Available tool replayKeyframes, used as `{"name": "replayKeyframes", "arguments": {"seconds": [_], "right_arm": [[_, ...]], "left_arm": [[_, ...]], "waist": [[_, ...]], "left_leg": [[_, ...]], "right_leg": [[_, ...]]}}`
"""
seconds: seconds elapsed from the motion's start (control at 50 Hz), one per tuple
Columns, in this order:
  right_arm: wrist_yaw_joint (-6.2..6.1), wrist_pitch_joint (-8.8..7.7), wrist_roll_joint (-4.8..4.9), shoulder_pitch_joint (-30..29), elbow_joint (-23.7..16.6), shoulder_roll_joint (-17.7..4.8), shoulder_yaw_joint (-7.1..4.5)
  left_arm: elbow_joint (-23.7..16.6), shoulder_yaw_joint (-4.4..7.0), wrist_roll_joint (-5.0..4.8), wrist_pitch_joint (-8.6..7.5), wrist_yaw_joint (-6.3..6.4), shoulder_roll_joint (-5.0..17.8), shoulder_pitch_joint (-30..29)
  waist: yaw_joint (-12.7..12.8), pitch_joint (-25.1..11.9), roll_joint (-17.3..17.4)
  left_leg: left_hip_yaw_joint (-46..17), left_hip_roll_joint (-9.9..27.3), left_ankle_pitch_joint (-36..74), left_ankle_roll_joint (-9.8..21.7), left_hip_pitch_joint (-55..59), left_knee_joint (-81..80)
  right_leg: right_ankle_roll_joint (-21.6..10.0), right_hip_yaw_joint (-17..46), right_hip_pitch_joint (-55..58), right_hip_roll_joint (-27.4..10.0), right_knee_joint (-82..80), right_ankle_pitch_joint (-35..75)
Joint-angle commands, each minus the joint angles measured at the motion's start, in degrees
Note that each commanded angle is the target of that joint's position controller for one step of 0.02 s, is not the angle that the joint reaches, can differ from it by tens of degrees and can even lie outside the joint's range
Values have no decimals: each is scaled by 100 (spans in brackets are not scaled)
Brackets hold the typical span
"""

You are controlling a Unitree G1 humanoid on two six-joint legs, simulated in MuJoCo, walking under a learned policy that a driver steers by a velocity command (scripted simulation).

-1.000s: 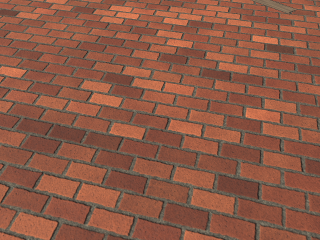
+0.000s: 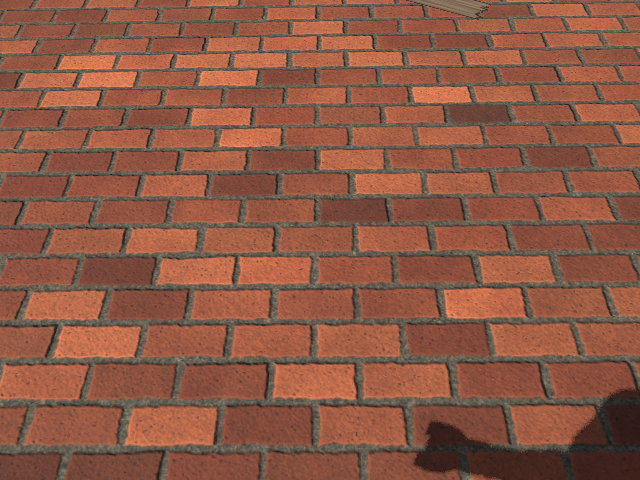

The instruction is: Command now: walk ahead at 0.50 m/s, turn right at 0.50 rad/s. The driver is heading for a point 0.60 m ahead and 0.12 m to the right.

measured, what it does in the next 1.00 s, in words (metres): walks ahead, turning right: right foot, then left foot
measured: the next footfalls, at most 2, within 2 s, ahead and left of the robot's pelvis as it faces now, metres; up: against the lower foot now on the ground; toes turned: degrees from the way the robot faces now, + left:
right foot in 0.10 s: +0.24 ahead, -0.11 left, +0.00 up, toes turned -6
left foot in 0.56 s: +0.55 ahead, +0.02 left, +0.00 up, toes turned -22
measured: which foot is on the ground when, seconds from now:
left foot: down 0.00-0.12, up 0.14-0.54, down 0.56-1.00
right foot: up 0.00-0.08, down 0.10-0.56, up 0.58-0.88, down 0.90-1.00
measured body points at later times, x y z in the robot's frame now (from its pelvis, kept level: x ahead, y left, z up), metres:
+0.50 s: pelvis +0.29 -0.04 +0.01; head +0.33 -0.06 +0.45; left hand +0.43 +0.24 -0.09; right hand +0.45 -0.33 -0.08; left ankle +0.51 +0.06 -0.70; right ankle +0.20 -0.11 -0.73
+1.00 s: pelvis +0.42 -0.05 +0.00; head +0.43 -0.06 +0.45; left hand +0.63 +0.15 -0.11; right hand +0.45 -0.33 -0.12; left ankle +0.51 +0.03 -0.73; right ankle +0.38 -0.18 -0.73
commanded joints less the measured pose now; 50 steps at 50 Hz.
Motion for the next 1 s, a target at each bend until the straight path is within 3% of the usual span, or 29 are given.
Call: {"name": "replayKeyframes", "arguments": {"seconds": [0.02,0.06,0.08,0.1,0.12,0.14,0.16,0.18,0.2,0.24,0.28,0.38,0.44,0.5,0.54,0.56,0.58,0.6,0.62,0.64,0.68,0.7,0.74,0.8,0.88,0.9,0.92,0.96,1.0], "right_arm": [[-66,127,61,103,-197,-1052,-240],[-128,229,64,-28,-278,-1229,-286],[-162,282,57,-103,-324,-1266,-292],[-196,283,66,-205,-404,-1224,-256],[-128,157,-120,319,-659,-532,-35],[-10,-109,-67,275,-787,-424,75],[81,-276,184,-501,-932,-927,-71],[100,-361,244,-761,-1060,-907,-47],[47,-355,106,-851,-981,-820,-50],[33,-233,-11,-537,-959,-890,-111],[24,-114,-70,-458,-964,-741,-102],[5,-75,-93,-1544,-1318,-458,13],[57,-118,-47,-1919,-1485,-508,-5],[115,-153,-43,-1747,-1450,-726,-99],[119,-212,-106,-1241,-1307,-820,-162],[95,-255,-207,-910,-1265,-932,-190],[67,-263,-340,-488,-1291,-1251,-225],[105,-143,-292,-286,-1136,-1258,-247],[136,-56,-71,-449,-1251,-929,-182],[127,13,-26,-745,-1339,-657,-91],[133,122,-108,-1298,-1336,-320,86],[131,156,-159,-1452,-1263,-445,65],[112,193,-168,-1469,-1151,-531,20],[72,230,-80,-1279,-1018,-683,-25],[78,316,-15,-1338,-902,-499,85],[100,294,-63,-1213,-835,-369,143],[123,280,-113,-994,-817,-425,117],[104,293,-114,-1194,-774,-458,113],[62,313,-92,-1105,-673,-406,124]], "left_arm": [[-773,71,-17,-87,-143,377,-694],[-797,203,-19,-43,-170,622,-218],[-666,343,-36,-24,-147,864,475],[-443,540,-41,5,-58,1210,1472],[-369,710,-30,48,64,1886,1895],[-547,633,-12,-29,42,1794,1858],[-533,500,52,-77,30,1320,1779],[-551,447,42,-115,40,1140,1445],[-623,376,23,-114,35,939,1021],[-811,324,112,-131,70,822,624],[-819,347,67,-149,123,889,602],[-687,422,18,-79,289,1129,1008],[-539,458,2,31,336,1191,1317],[-518,432,4,123,420,1035,1297],[-592,400,32,150,460,906,1040],[-665,340,57,141,447,729,1012],[-783,223,171,121,438,416,1317],[-644,166,43,115,398,376,2460],[-414,267,10,184,390,945,2560],[-470,336,-16,284,413,1153,1858],[-582,325,89,473,492,1017,1231],[-614,268,72,530,483,807,1274],[-535,178,116,499,485,534,1372],[-484,147,127,441,470,510,1209],[-453,142,225,477,423,490,1007],[-562,150,295,468,435,628,876],[-570,233,267,476,449,996,709],[-500,157,274,390,403,606,709],[-488,130,267,285,389,526,634]], "waist": [[20,328,379],[383,-147,683],[781,-541,714],[1319,-1030,499],[1015,-1687,-846],[910,-2549,-955],[1190,-1995,-402],[1006,-1230,-97],[731,-697,495],[339,-481,127],[236,-439,148],[593,-124,-127],[755,-239,-333],[641,-426,-481],[352,-600,-541],[200,-944,-366],[216,-1701,600],[588,-2490,2068],[516,-2356,1284],[354,-1624,844],[475,-819,429],[642,-579,862],[636,-584,1120],[490,-978,993],[597,-670,805],[545,-585,592],[247,-342,30],[375,-116,-131],[333,-77,-220]], "left_leg": [[-272,1945,3902,680,266,300],[-119,1933,5856,542,359,1293],[-32,1831,6293,444,155,2261],[49,1607,5548,223,-749,3674],[-23,867,1469,-116,-3181,5824],[-1354,-48,-1744,-196,-4587,7033],[-1878,350,-1304,-36,-5210,7158],[-1799,608,-757,75,-5275,6708],[-1707,849,-391,83,-4924,6125],[-1750,1041,-86,-111,-4193,5613],[-1618,1030,137,-328,-3975,5154],[-1447,636,1801,-581,-3738,2914],[-1398,255,2373,-513,-3262,2152],[-1636,237,2188,-330,-3132,1738],[-1570,309,2307,-90,-2636,1409],[-1636,593,3227,96,-1824,1254],[-2665,1720,5549,584,-230,1757],[-4594,2901,5713,1702,1016,1667],[-4830,2802,3917,1653,610,1430],[-4113,2456,2949,1394,-8,1286],[-3289,1917,1749,1097,-1418,824],[-2981,1727,1603,1063,-2028,632],[-2384,1398,2265,1059,-2284,625],[-2349,1546,2568,1160,-1964,749],[-2264,1272,97,710,-2552,679],[-2190,1128,-518,404,-2793,755],[-1802,720,-867,142,-2821,837],[-1544,553,-407,-36,-2287,1156],[-1519,563,42,45,-2164,1331]], "right_leg": [[-210,-345,-270,185,-261,-581],[-446,-690,610,604,-183,-1192],[-617,-767,1510,850,-282,-1274],[-881,-448,3108,875,-686,-957],[-1706,2073,5418,-598,-662,-1106],[-2529,4894,6419,-1476,-1736,-1883],[-2096,4192,6127,-1271,-2009,-1949],[-1829,3328,5263,-1056,-2052,-1581],[-1532,2594,4321,-730,-2148,-945],[-1572,2117,3294,-503,-2346,113],[-1561,1733,2789,-312,-2481,386],[-1170,1159,2258,164,-2364,289],[-876,1303,2333,195,-1950,640],[-703,1757,2963,-6,-1318,553],[-519,1841,3192,43,-646,896],[-314,1681,3054,376,59,756],[-25,1326,2105,870,1569,-1332],[285,1088,863,1398,3065,-4547],[407,1320,625,1019,3633,-4265],[509,1116,384,877,3804,-3887],[569,895,683,542,3114,-3395],[585,728,1124,417,2508,-3245],[623,353,1714,440,1453,-3151],[556,246,2243,416,444,-2445],[251,191,3151,443,-1096,-1233],[93,592,3341,92,-1245,-973],[-119,769,2906,-42,-1169,-1563],[-95,651,2141,146,-1358,-2570],[56,613,2105,182,-1342,-2056]]}}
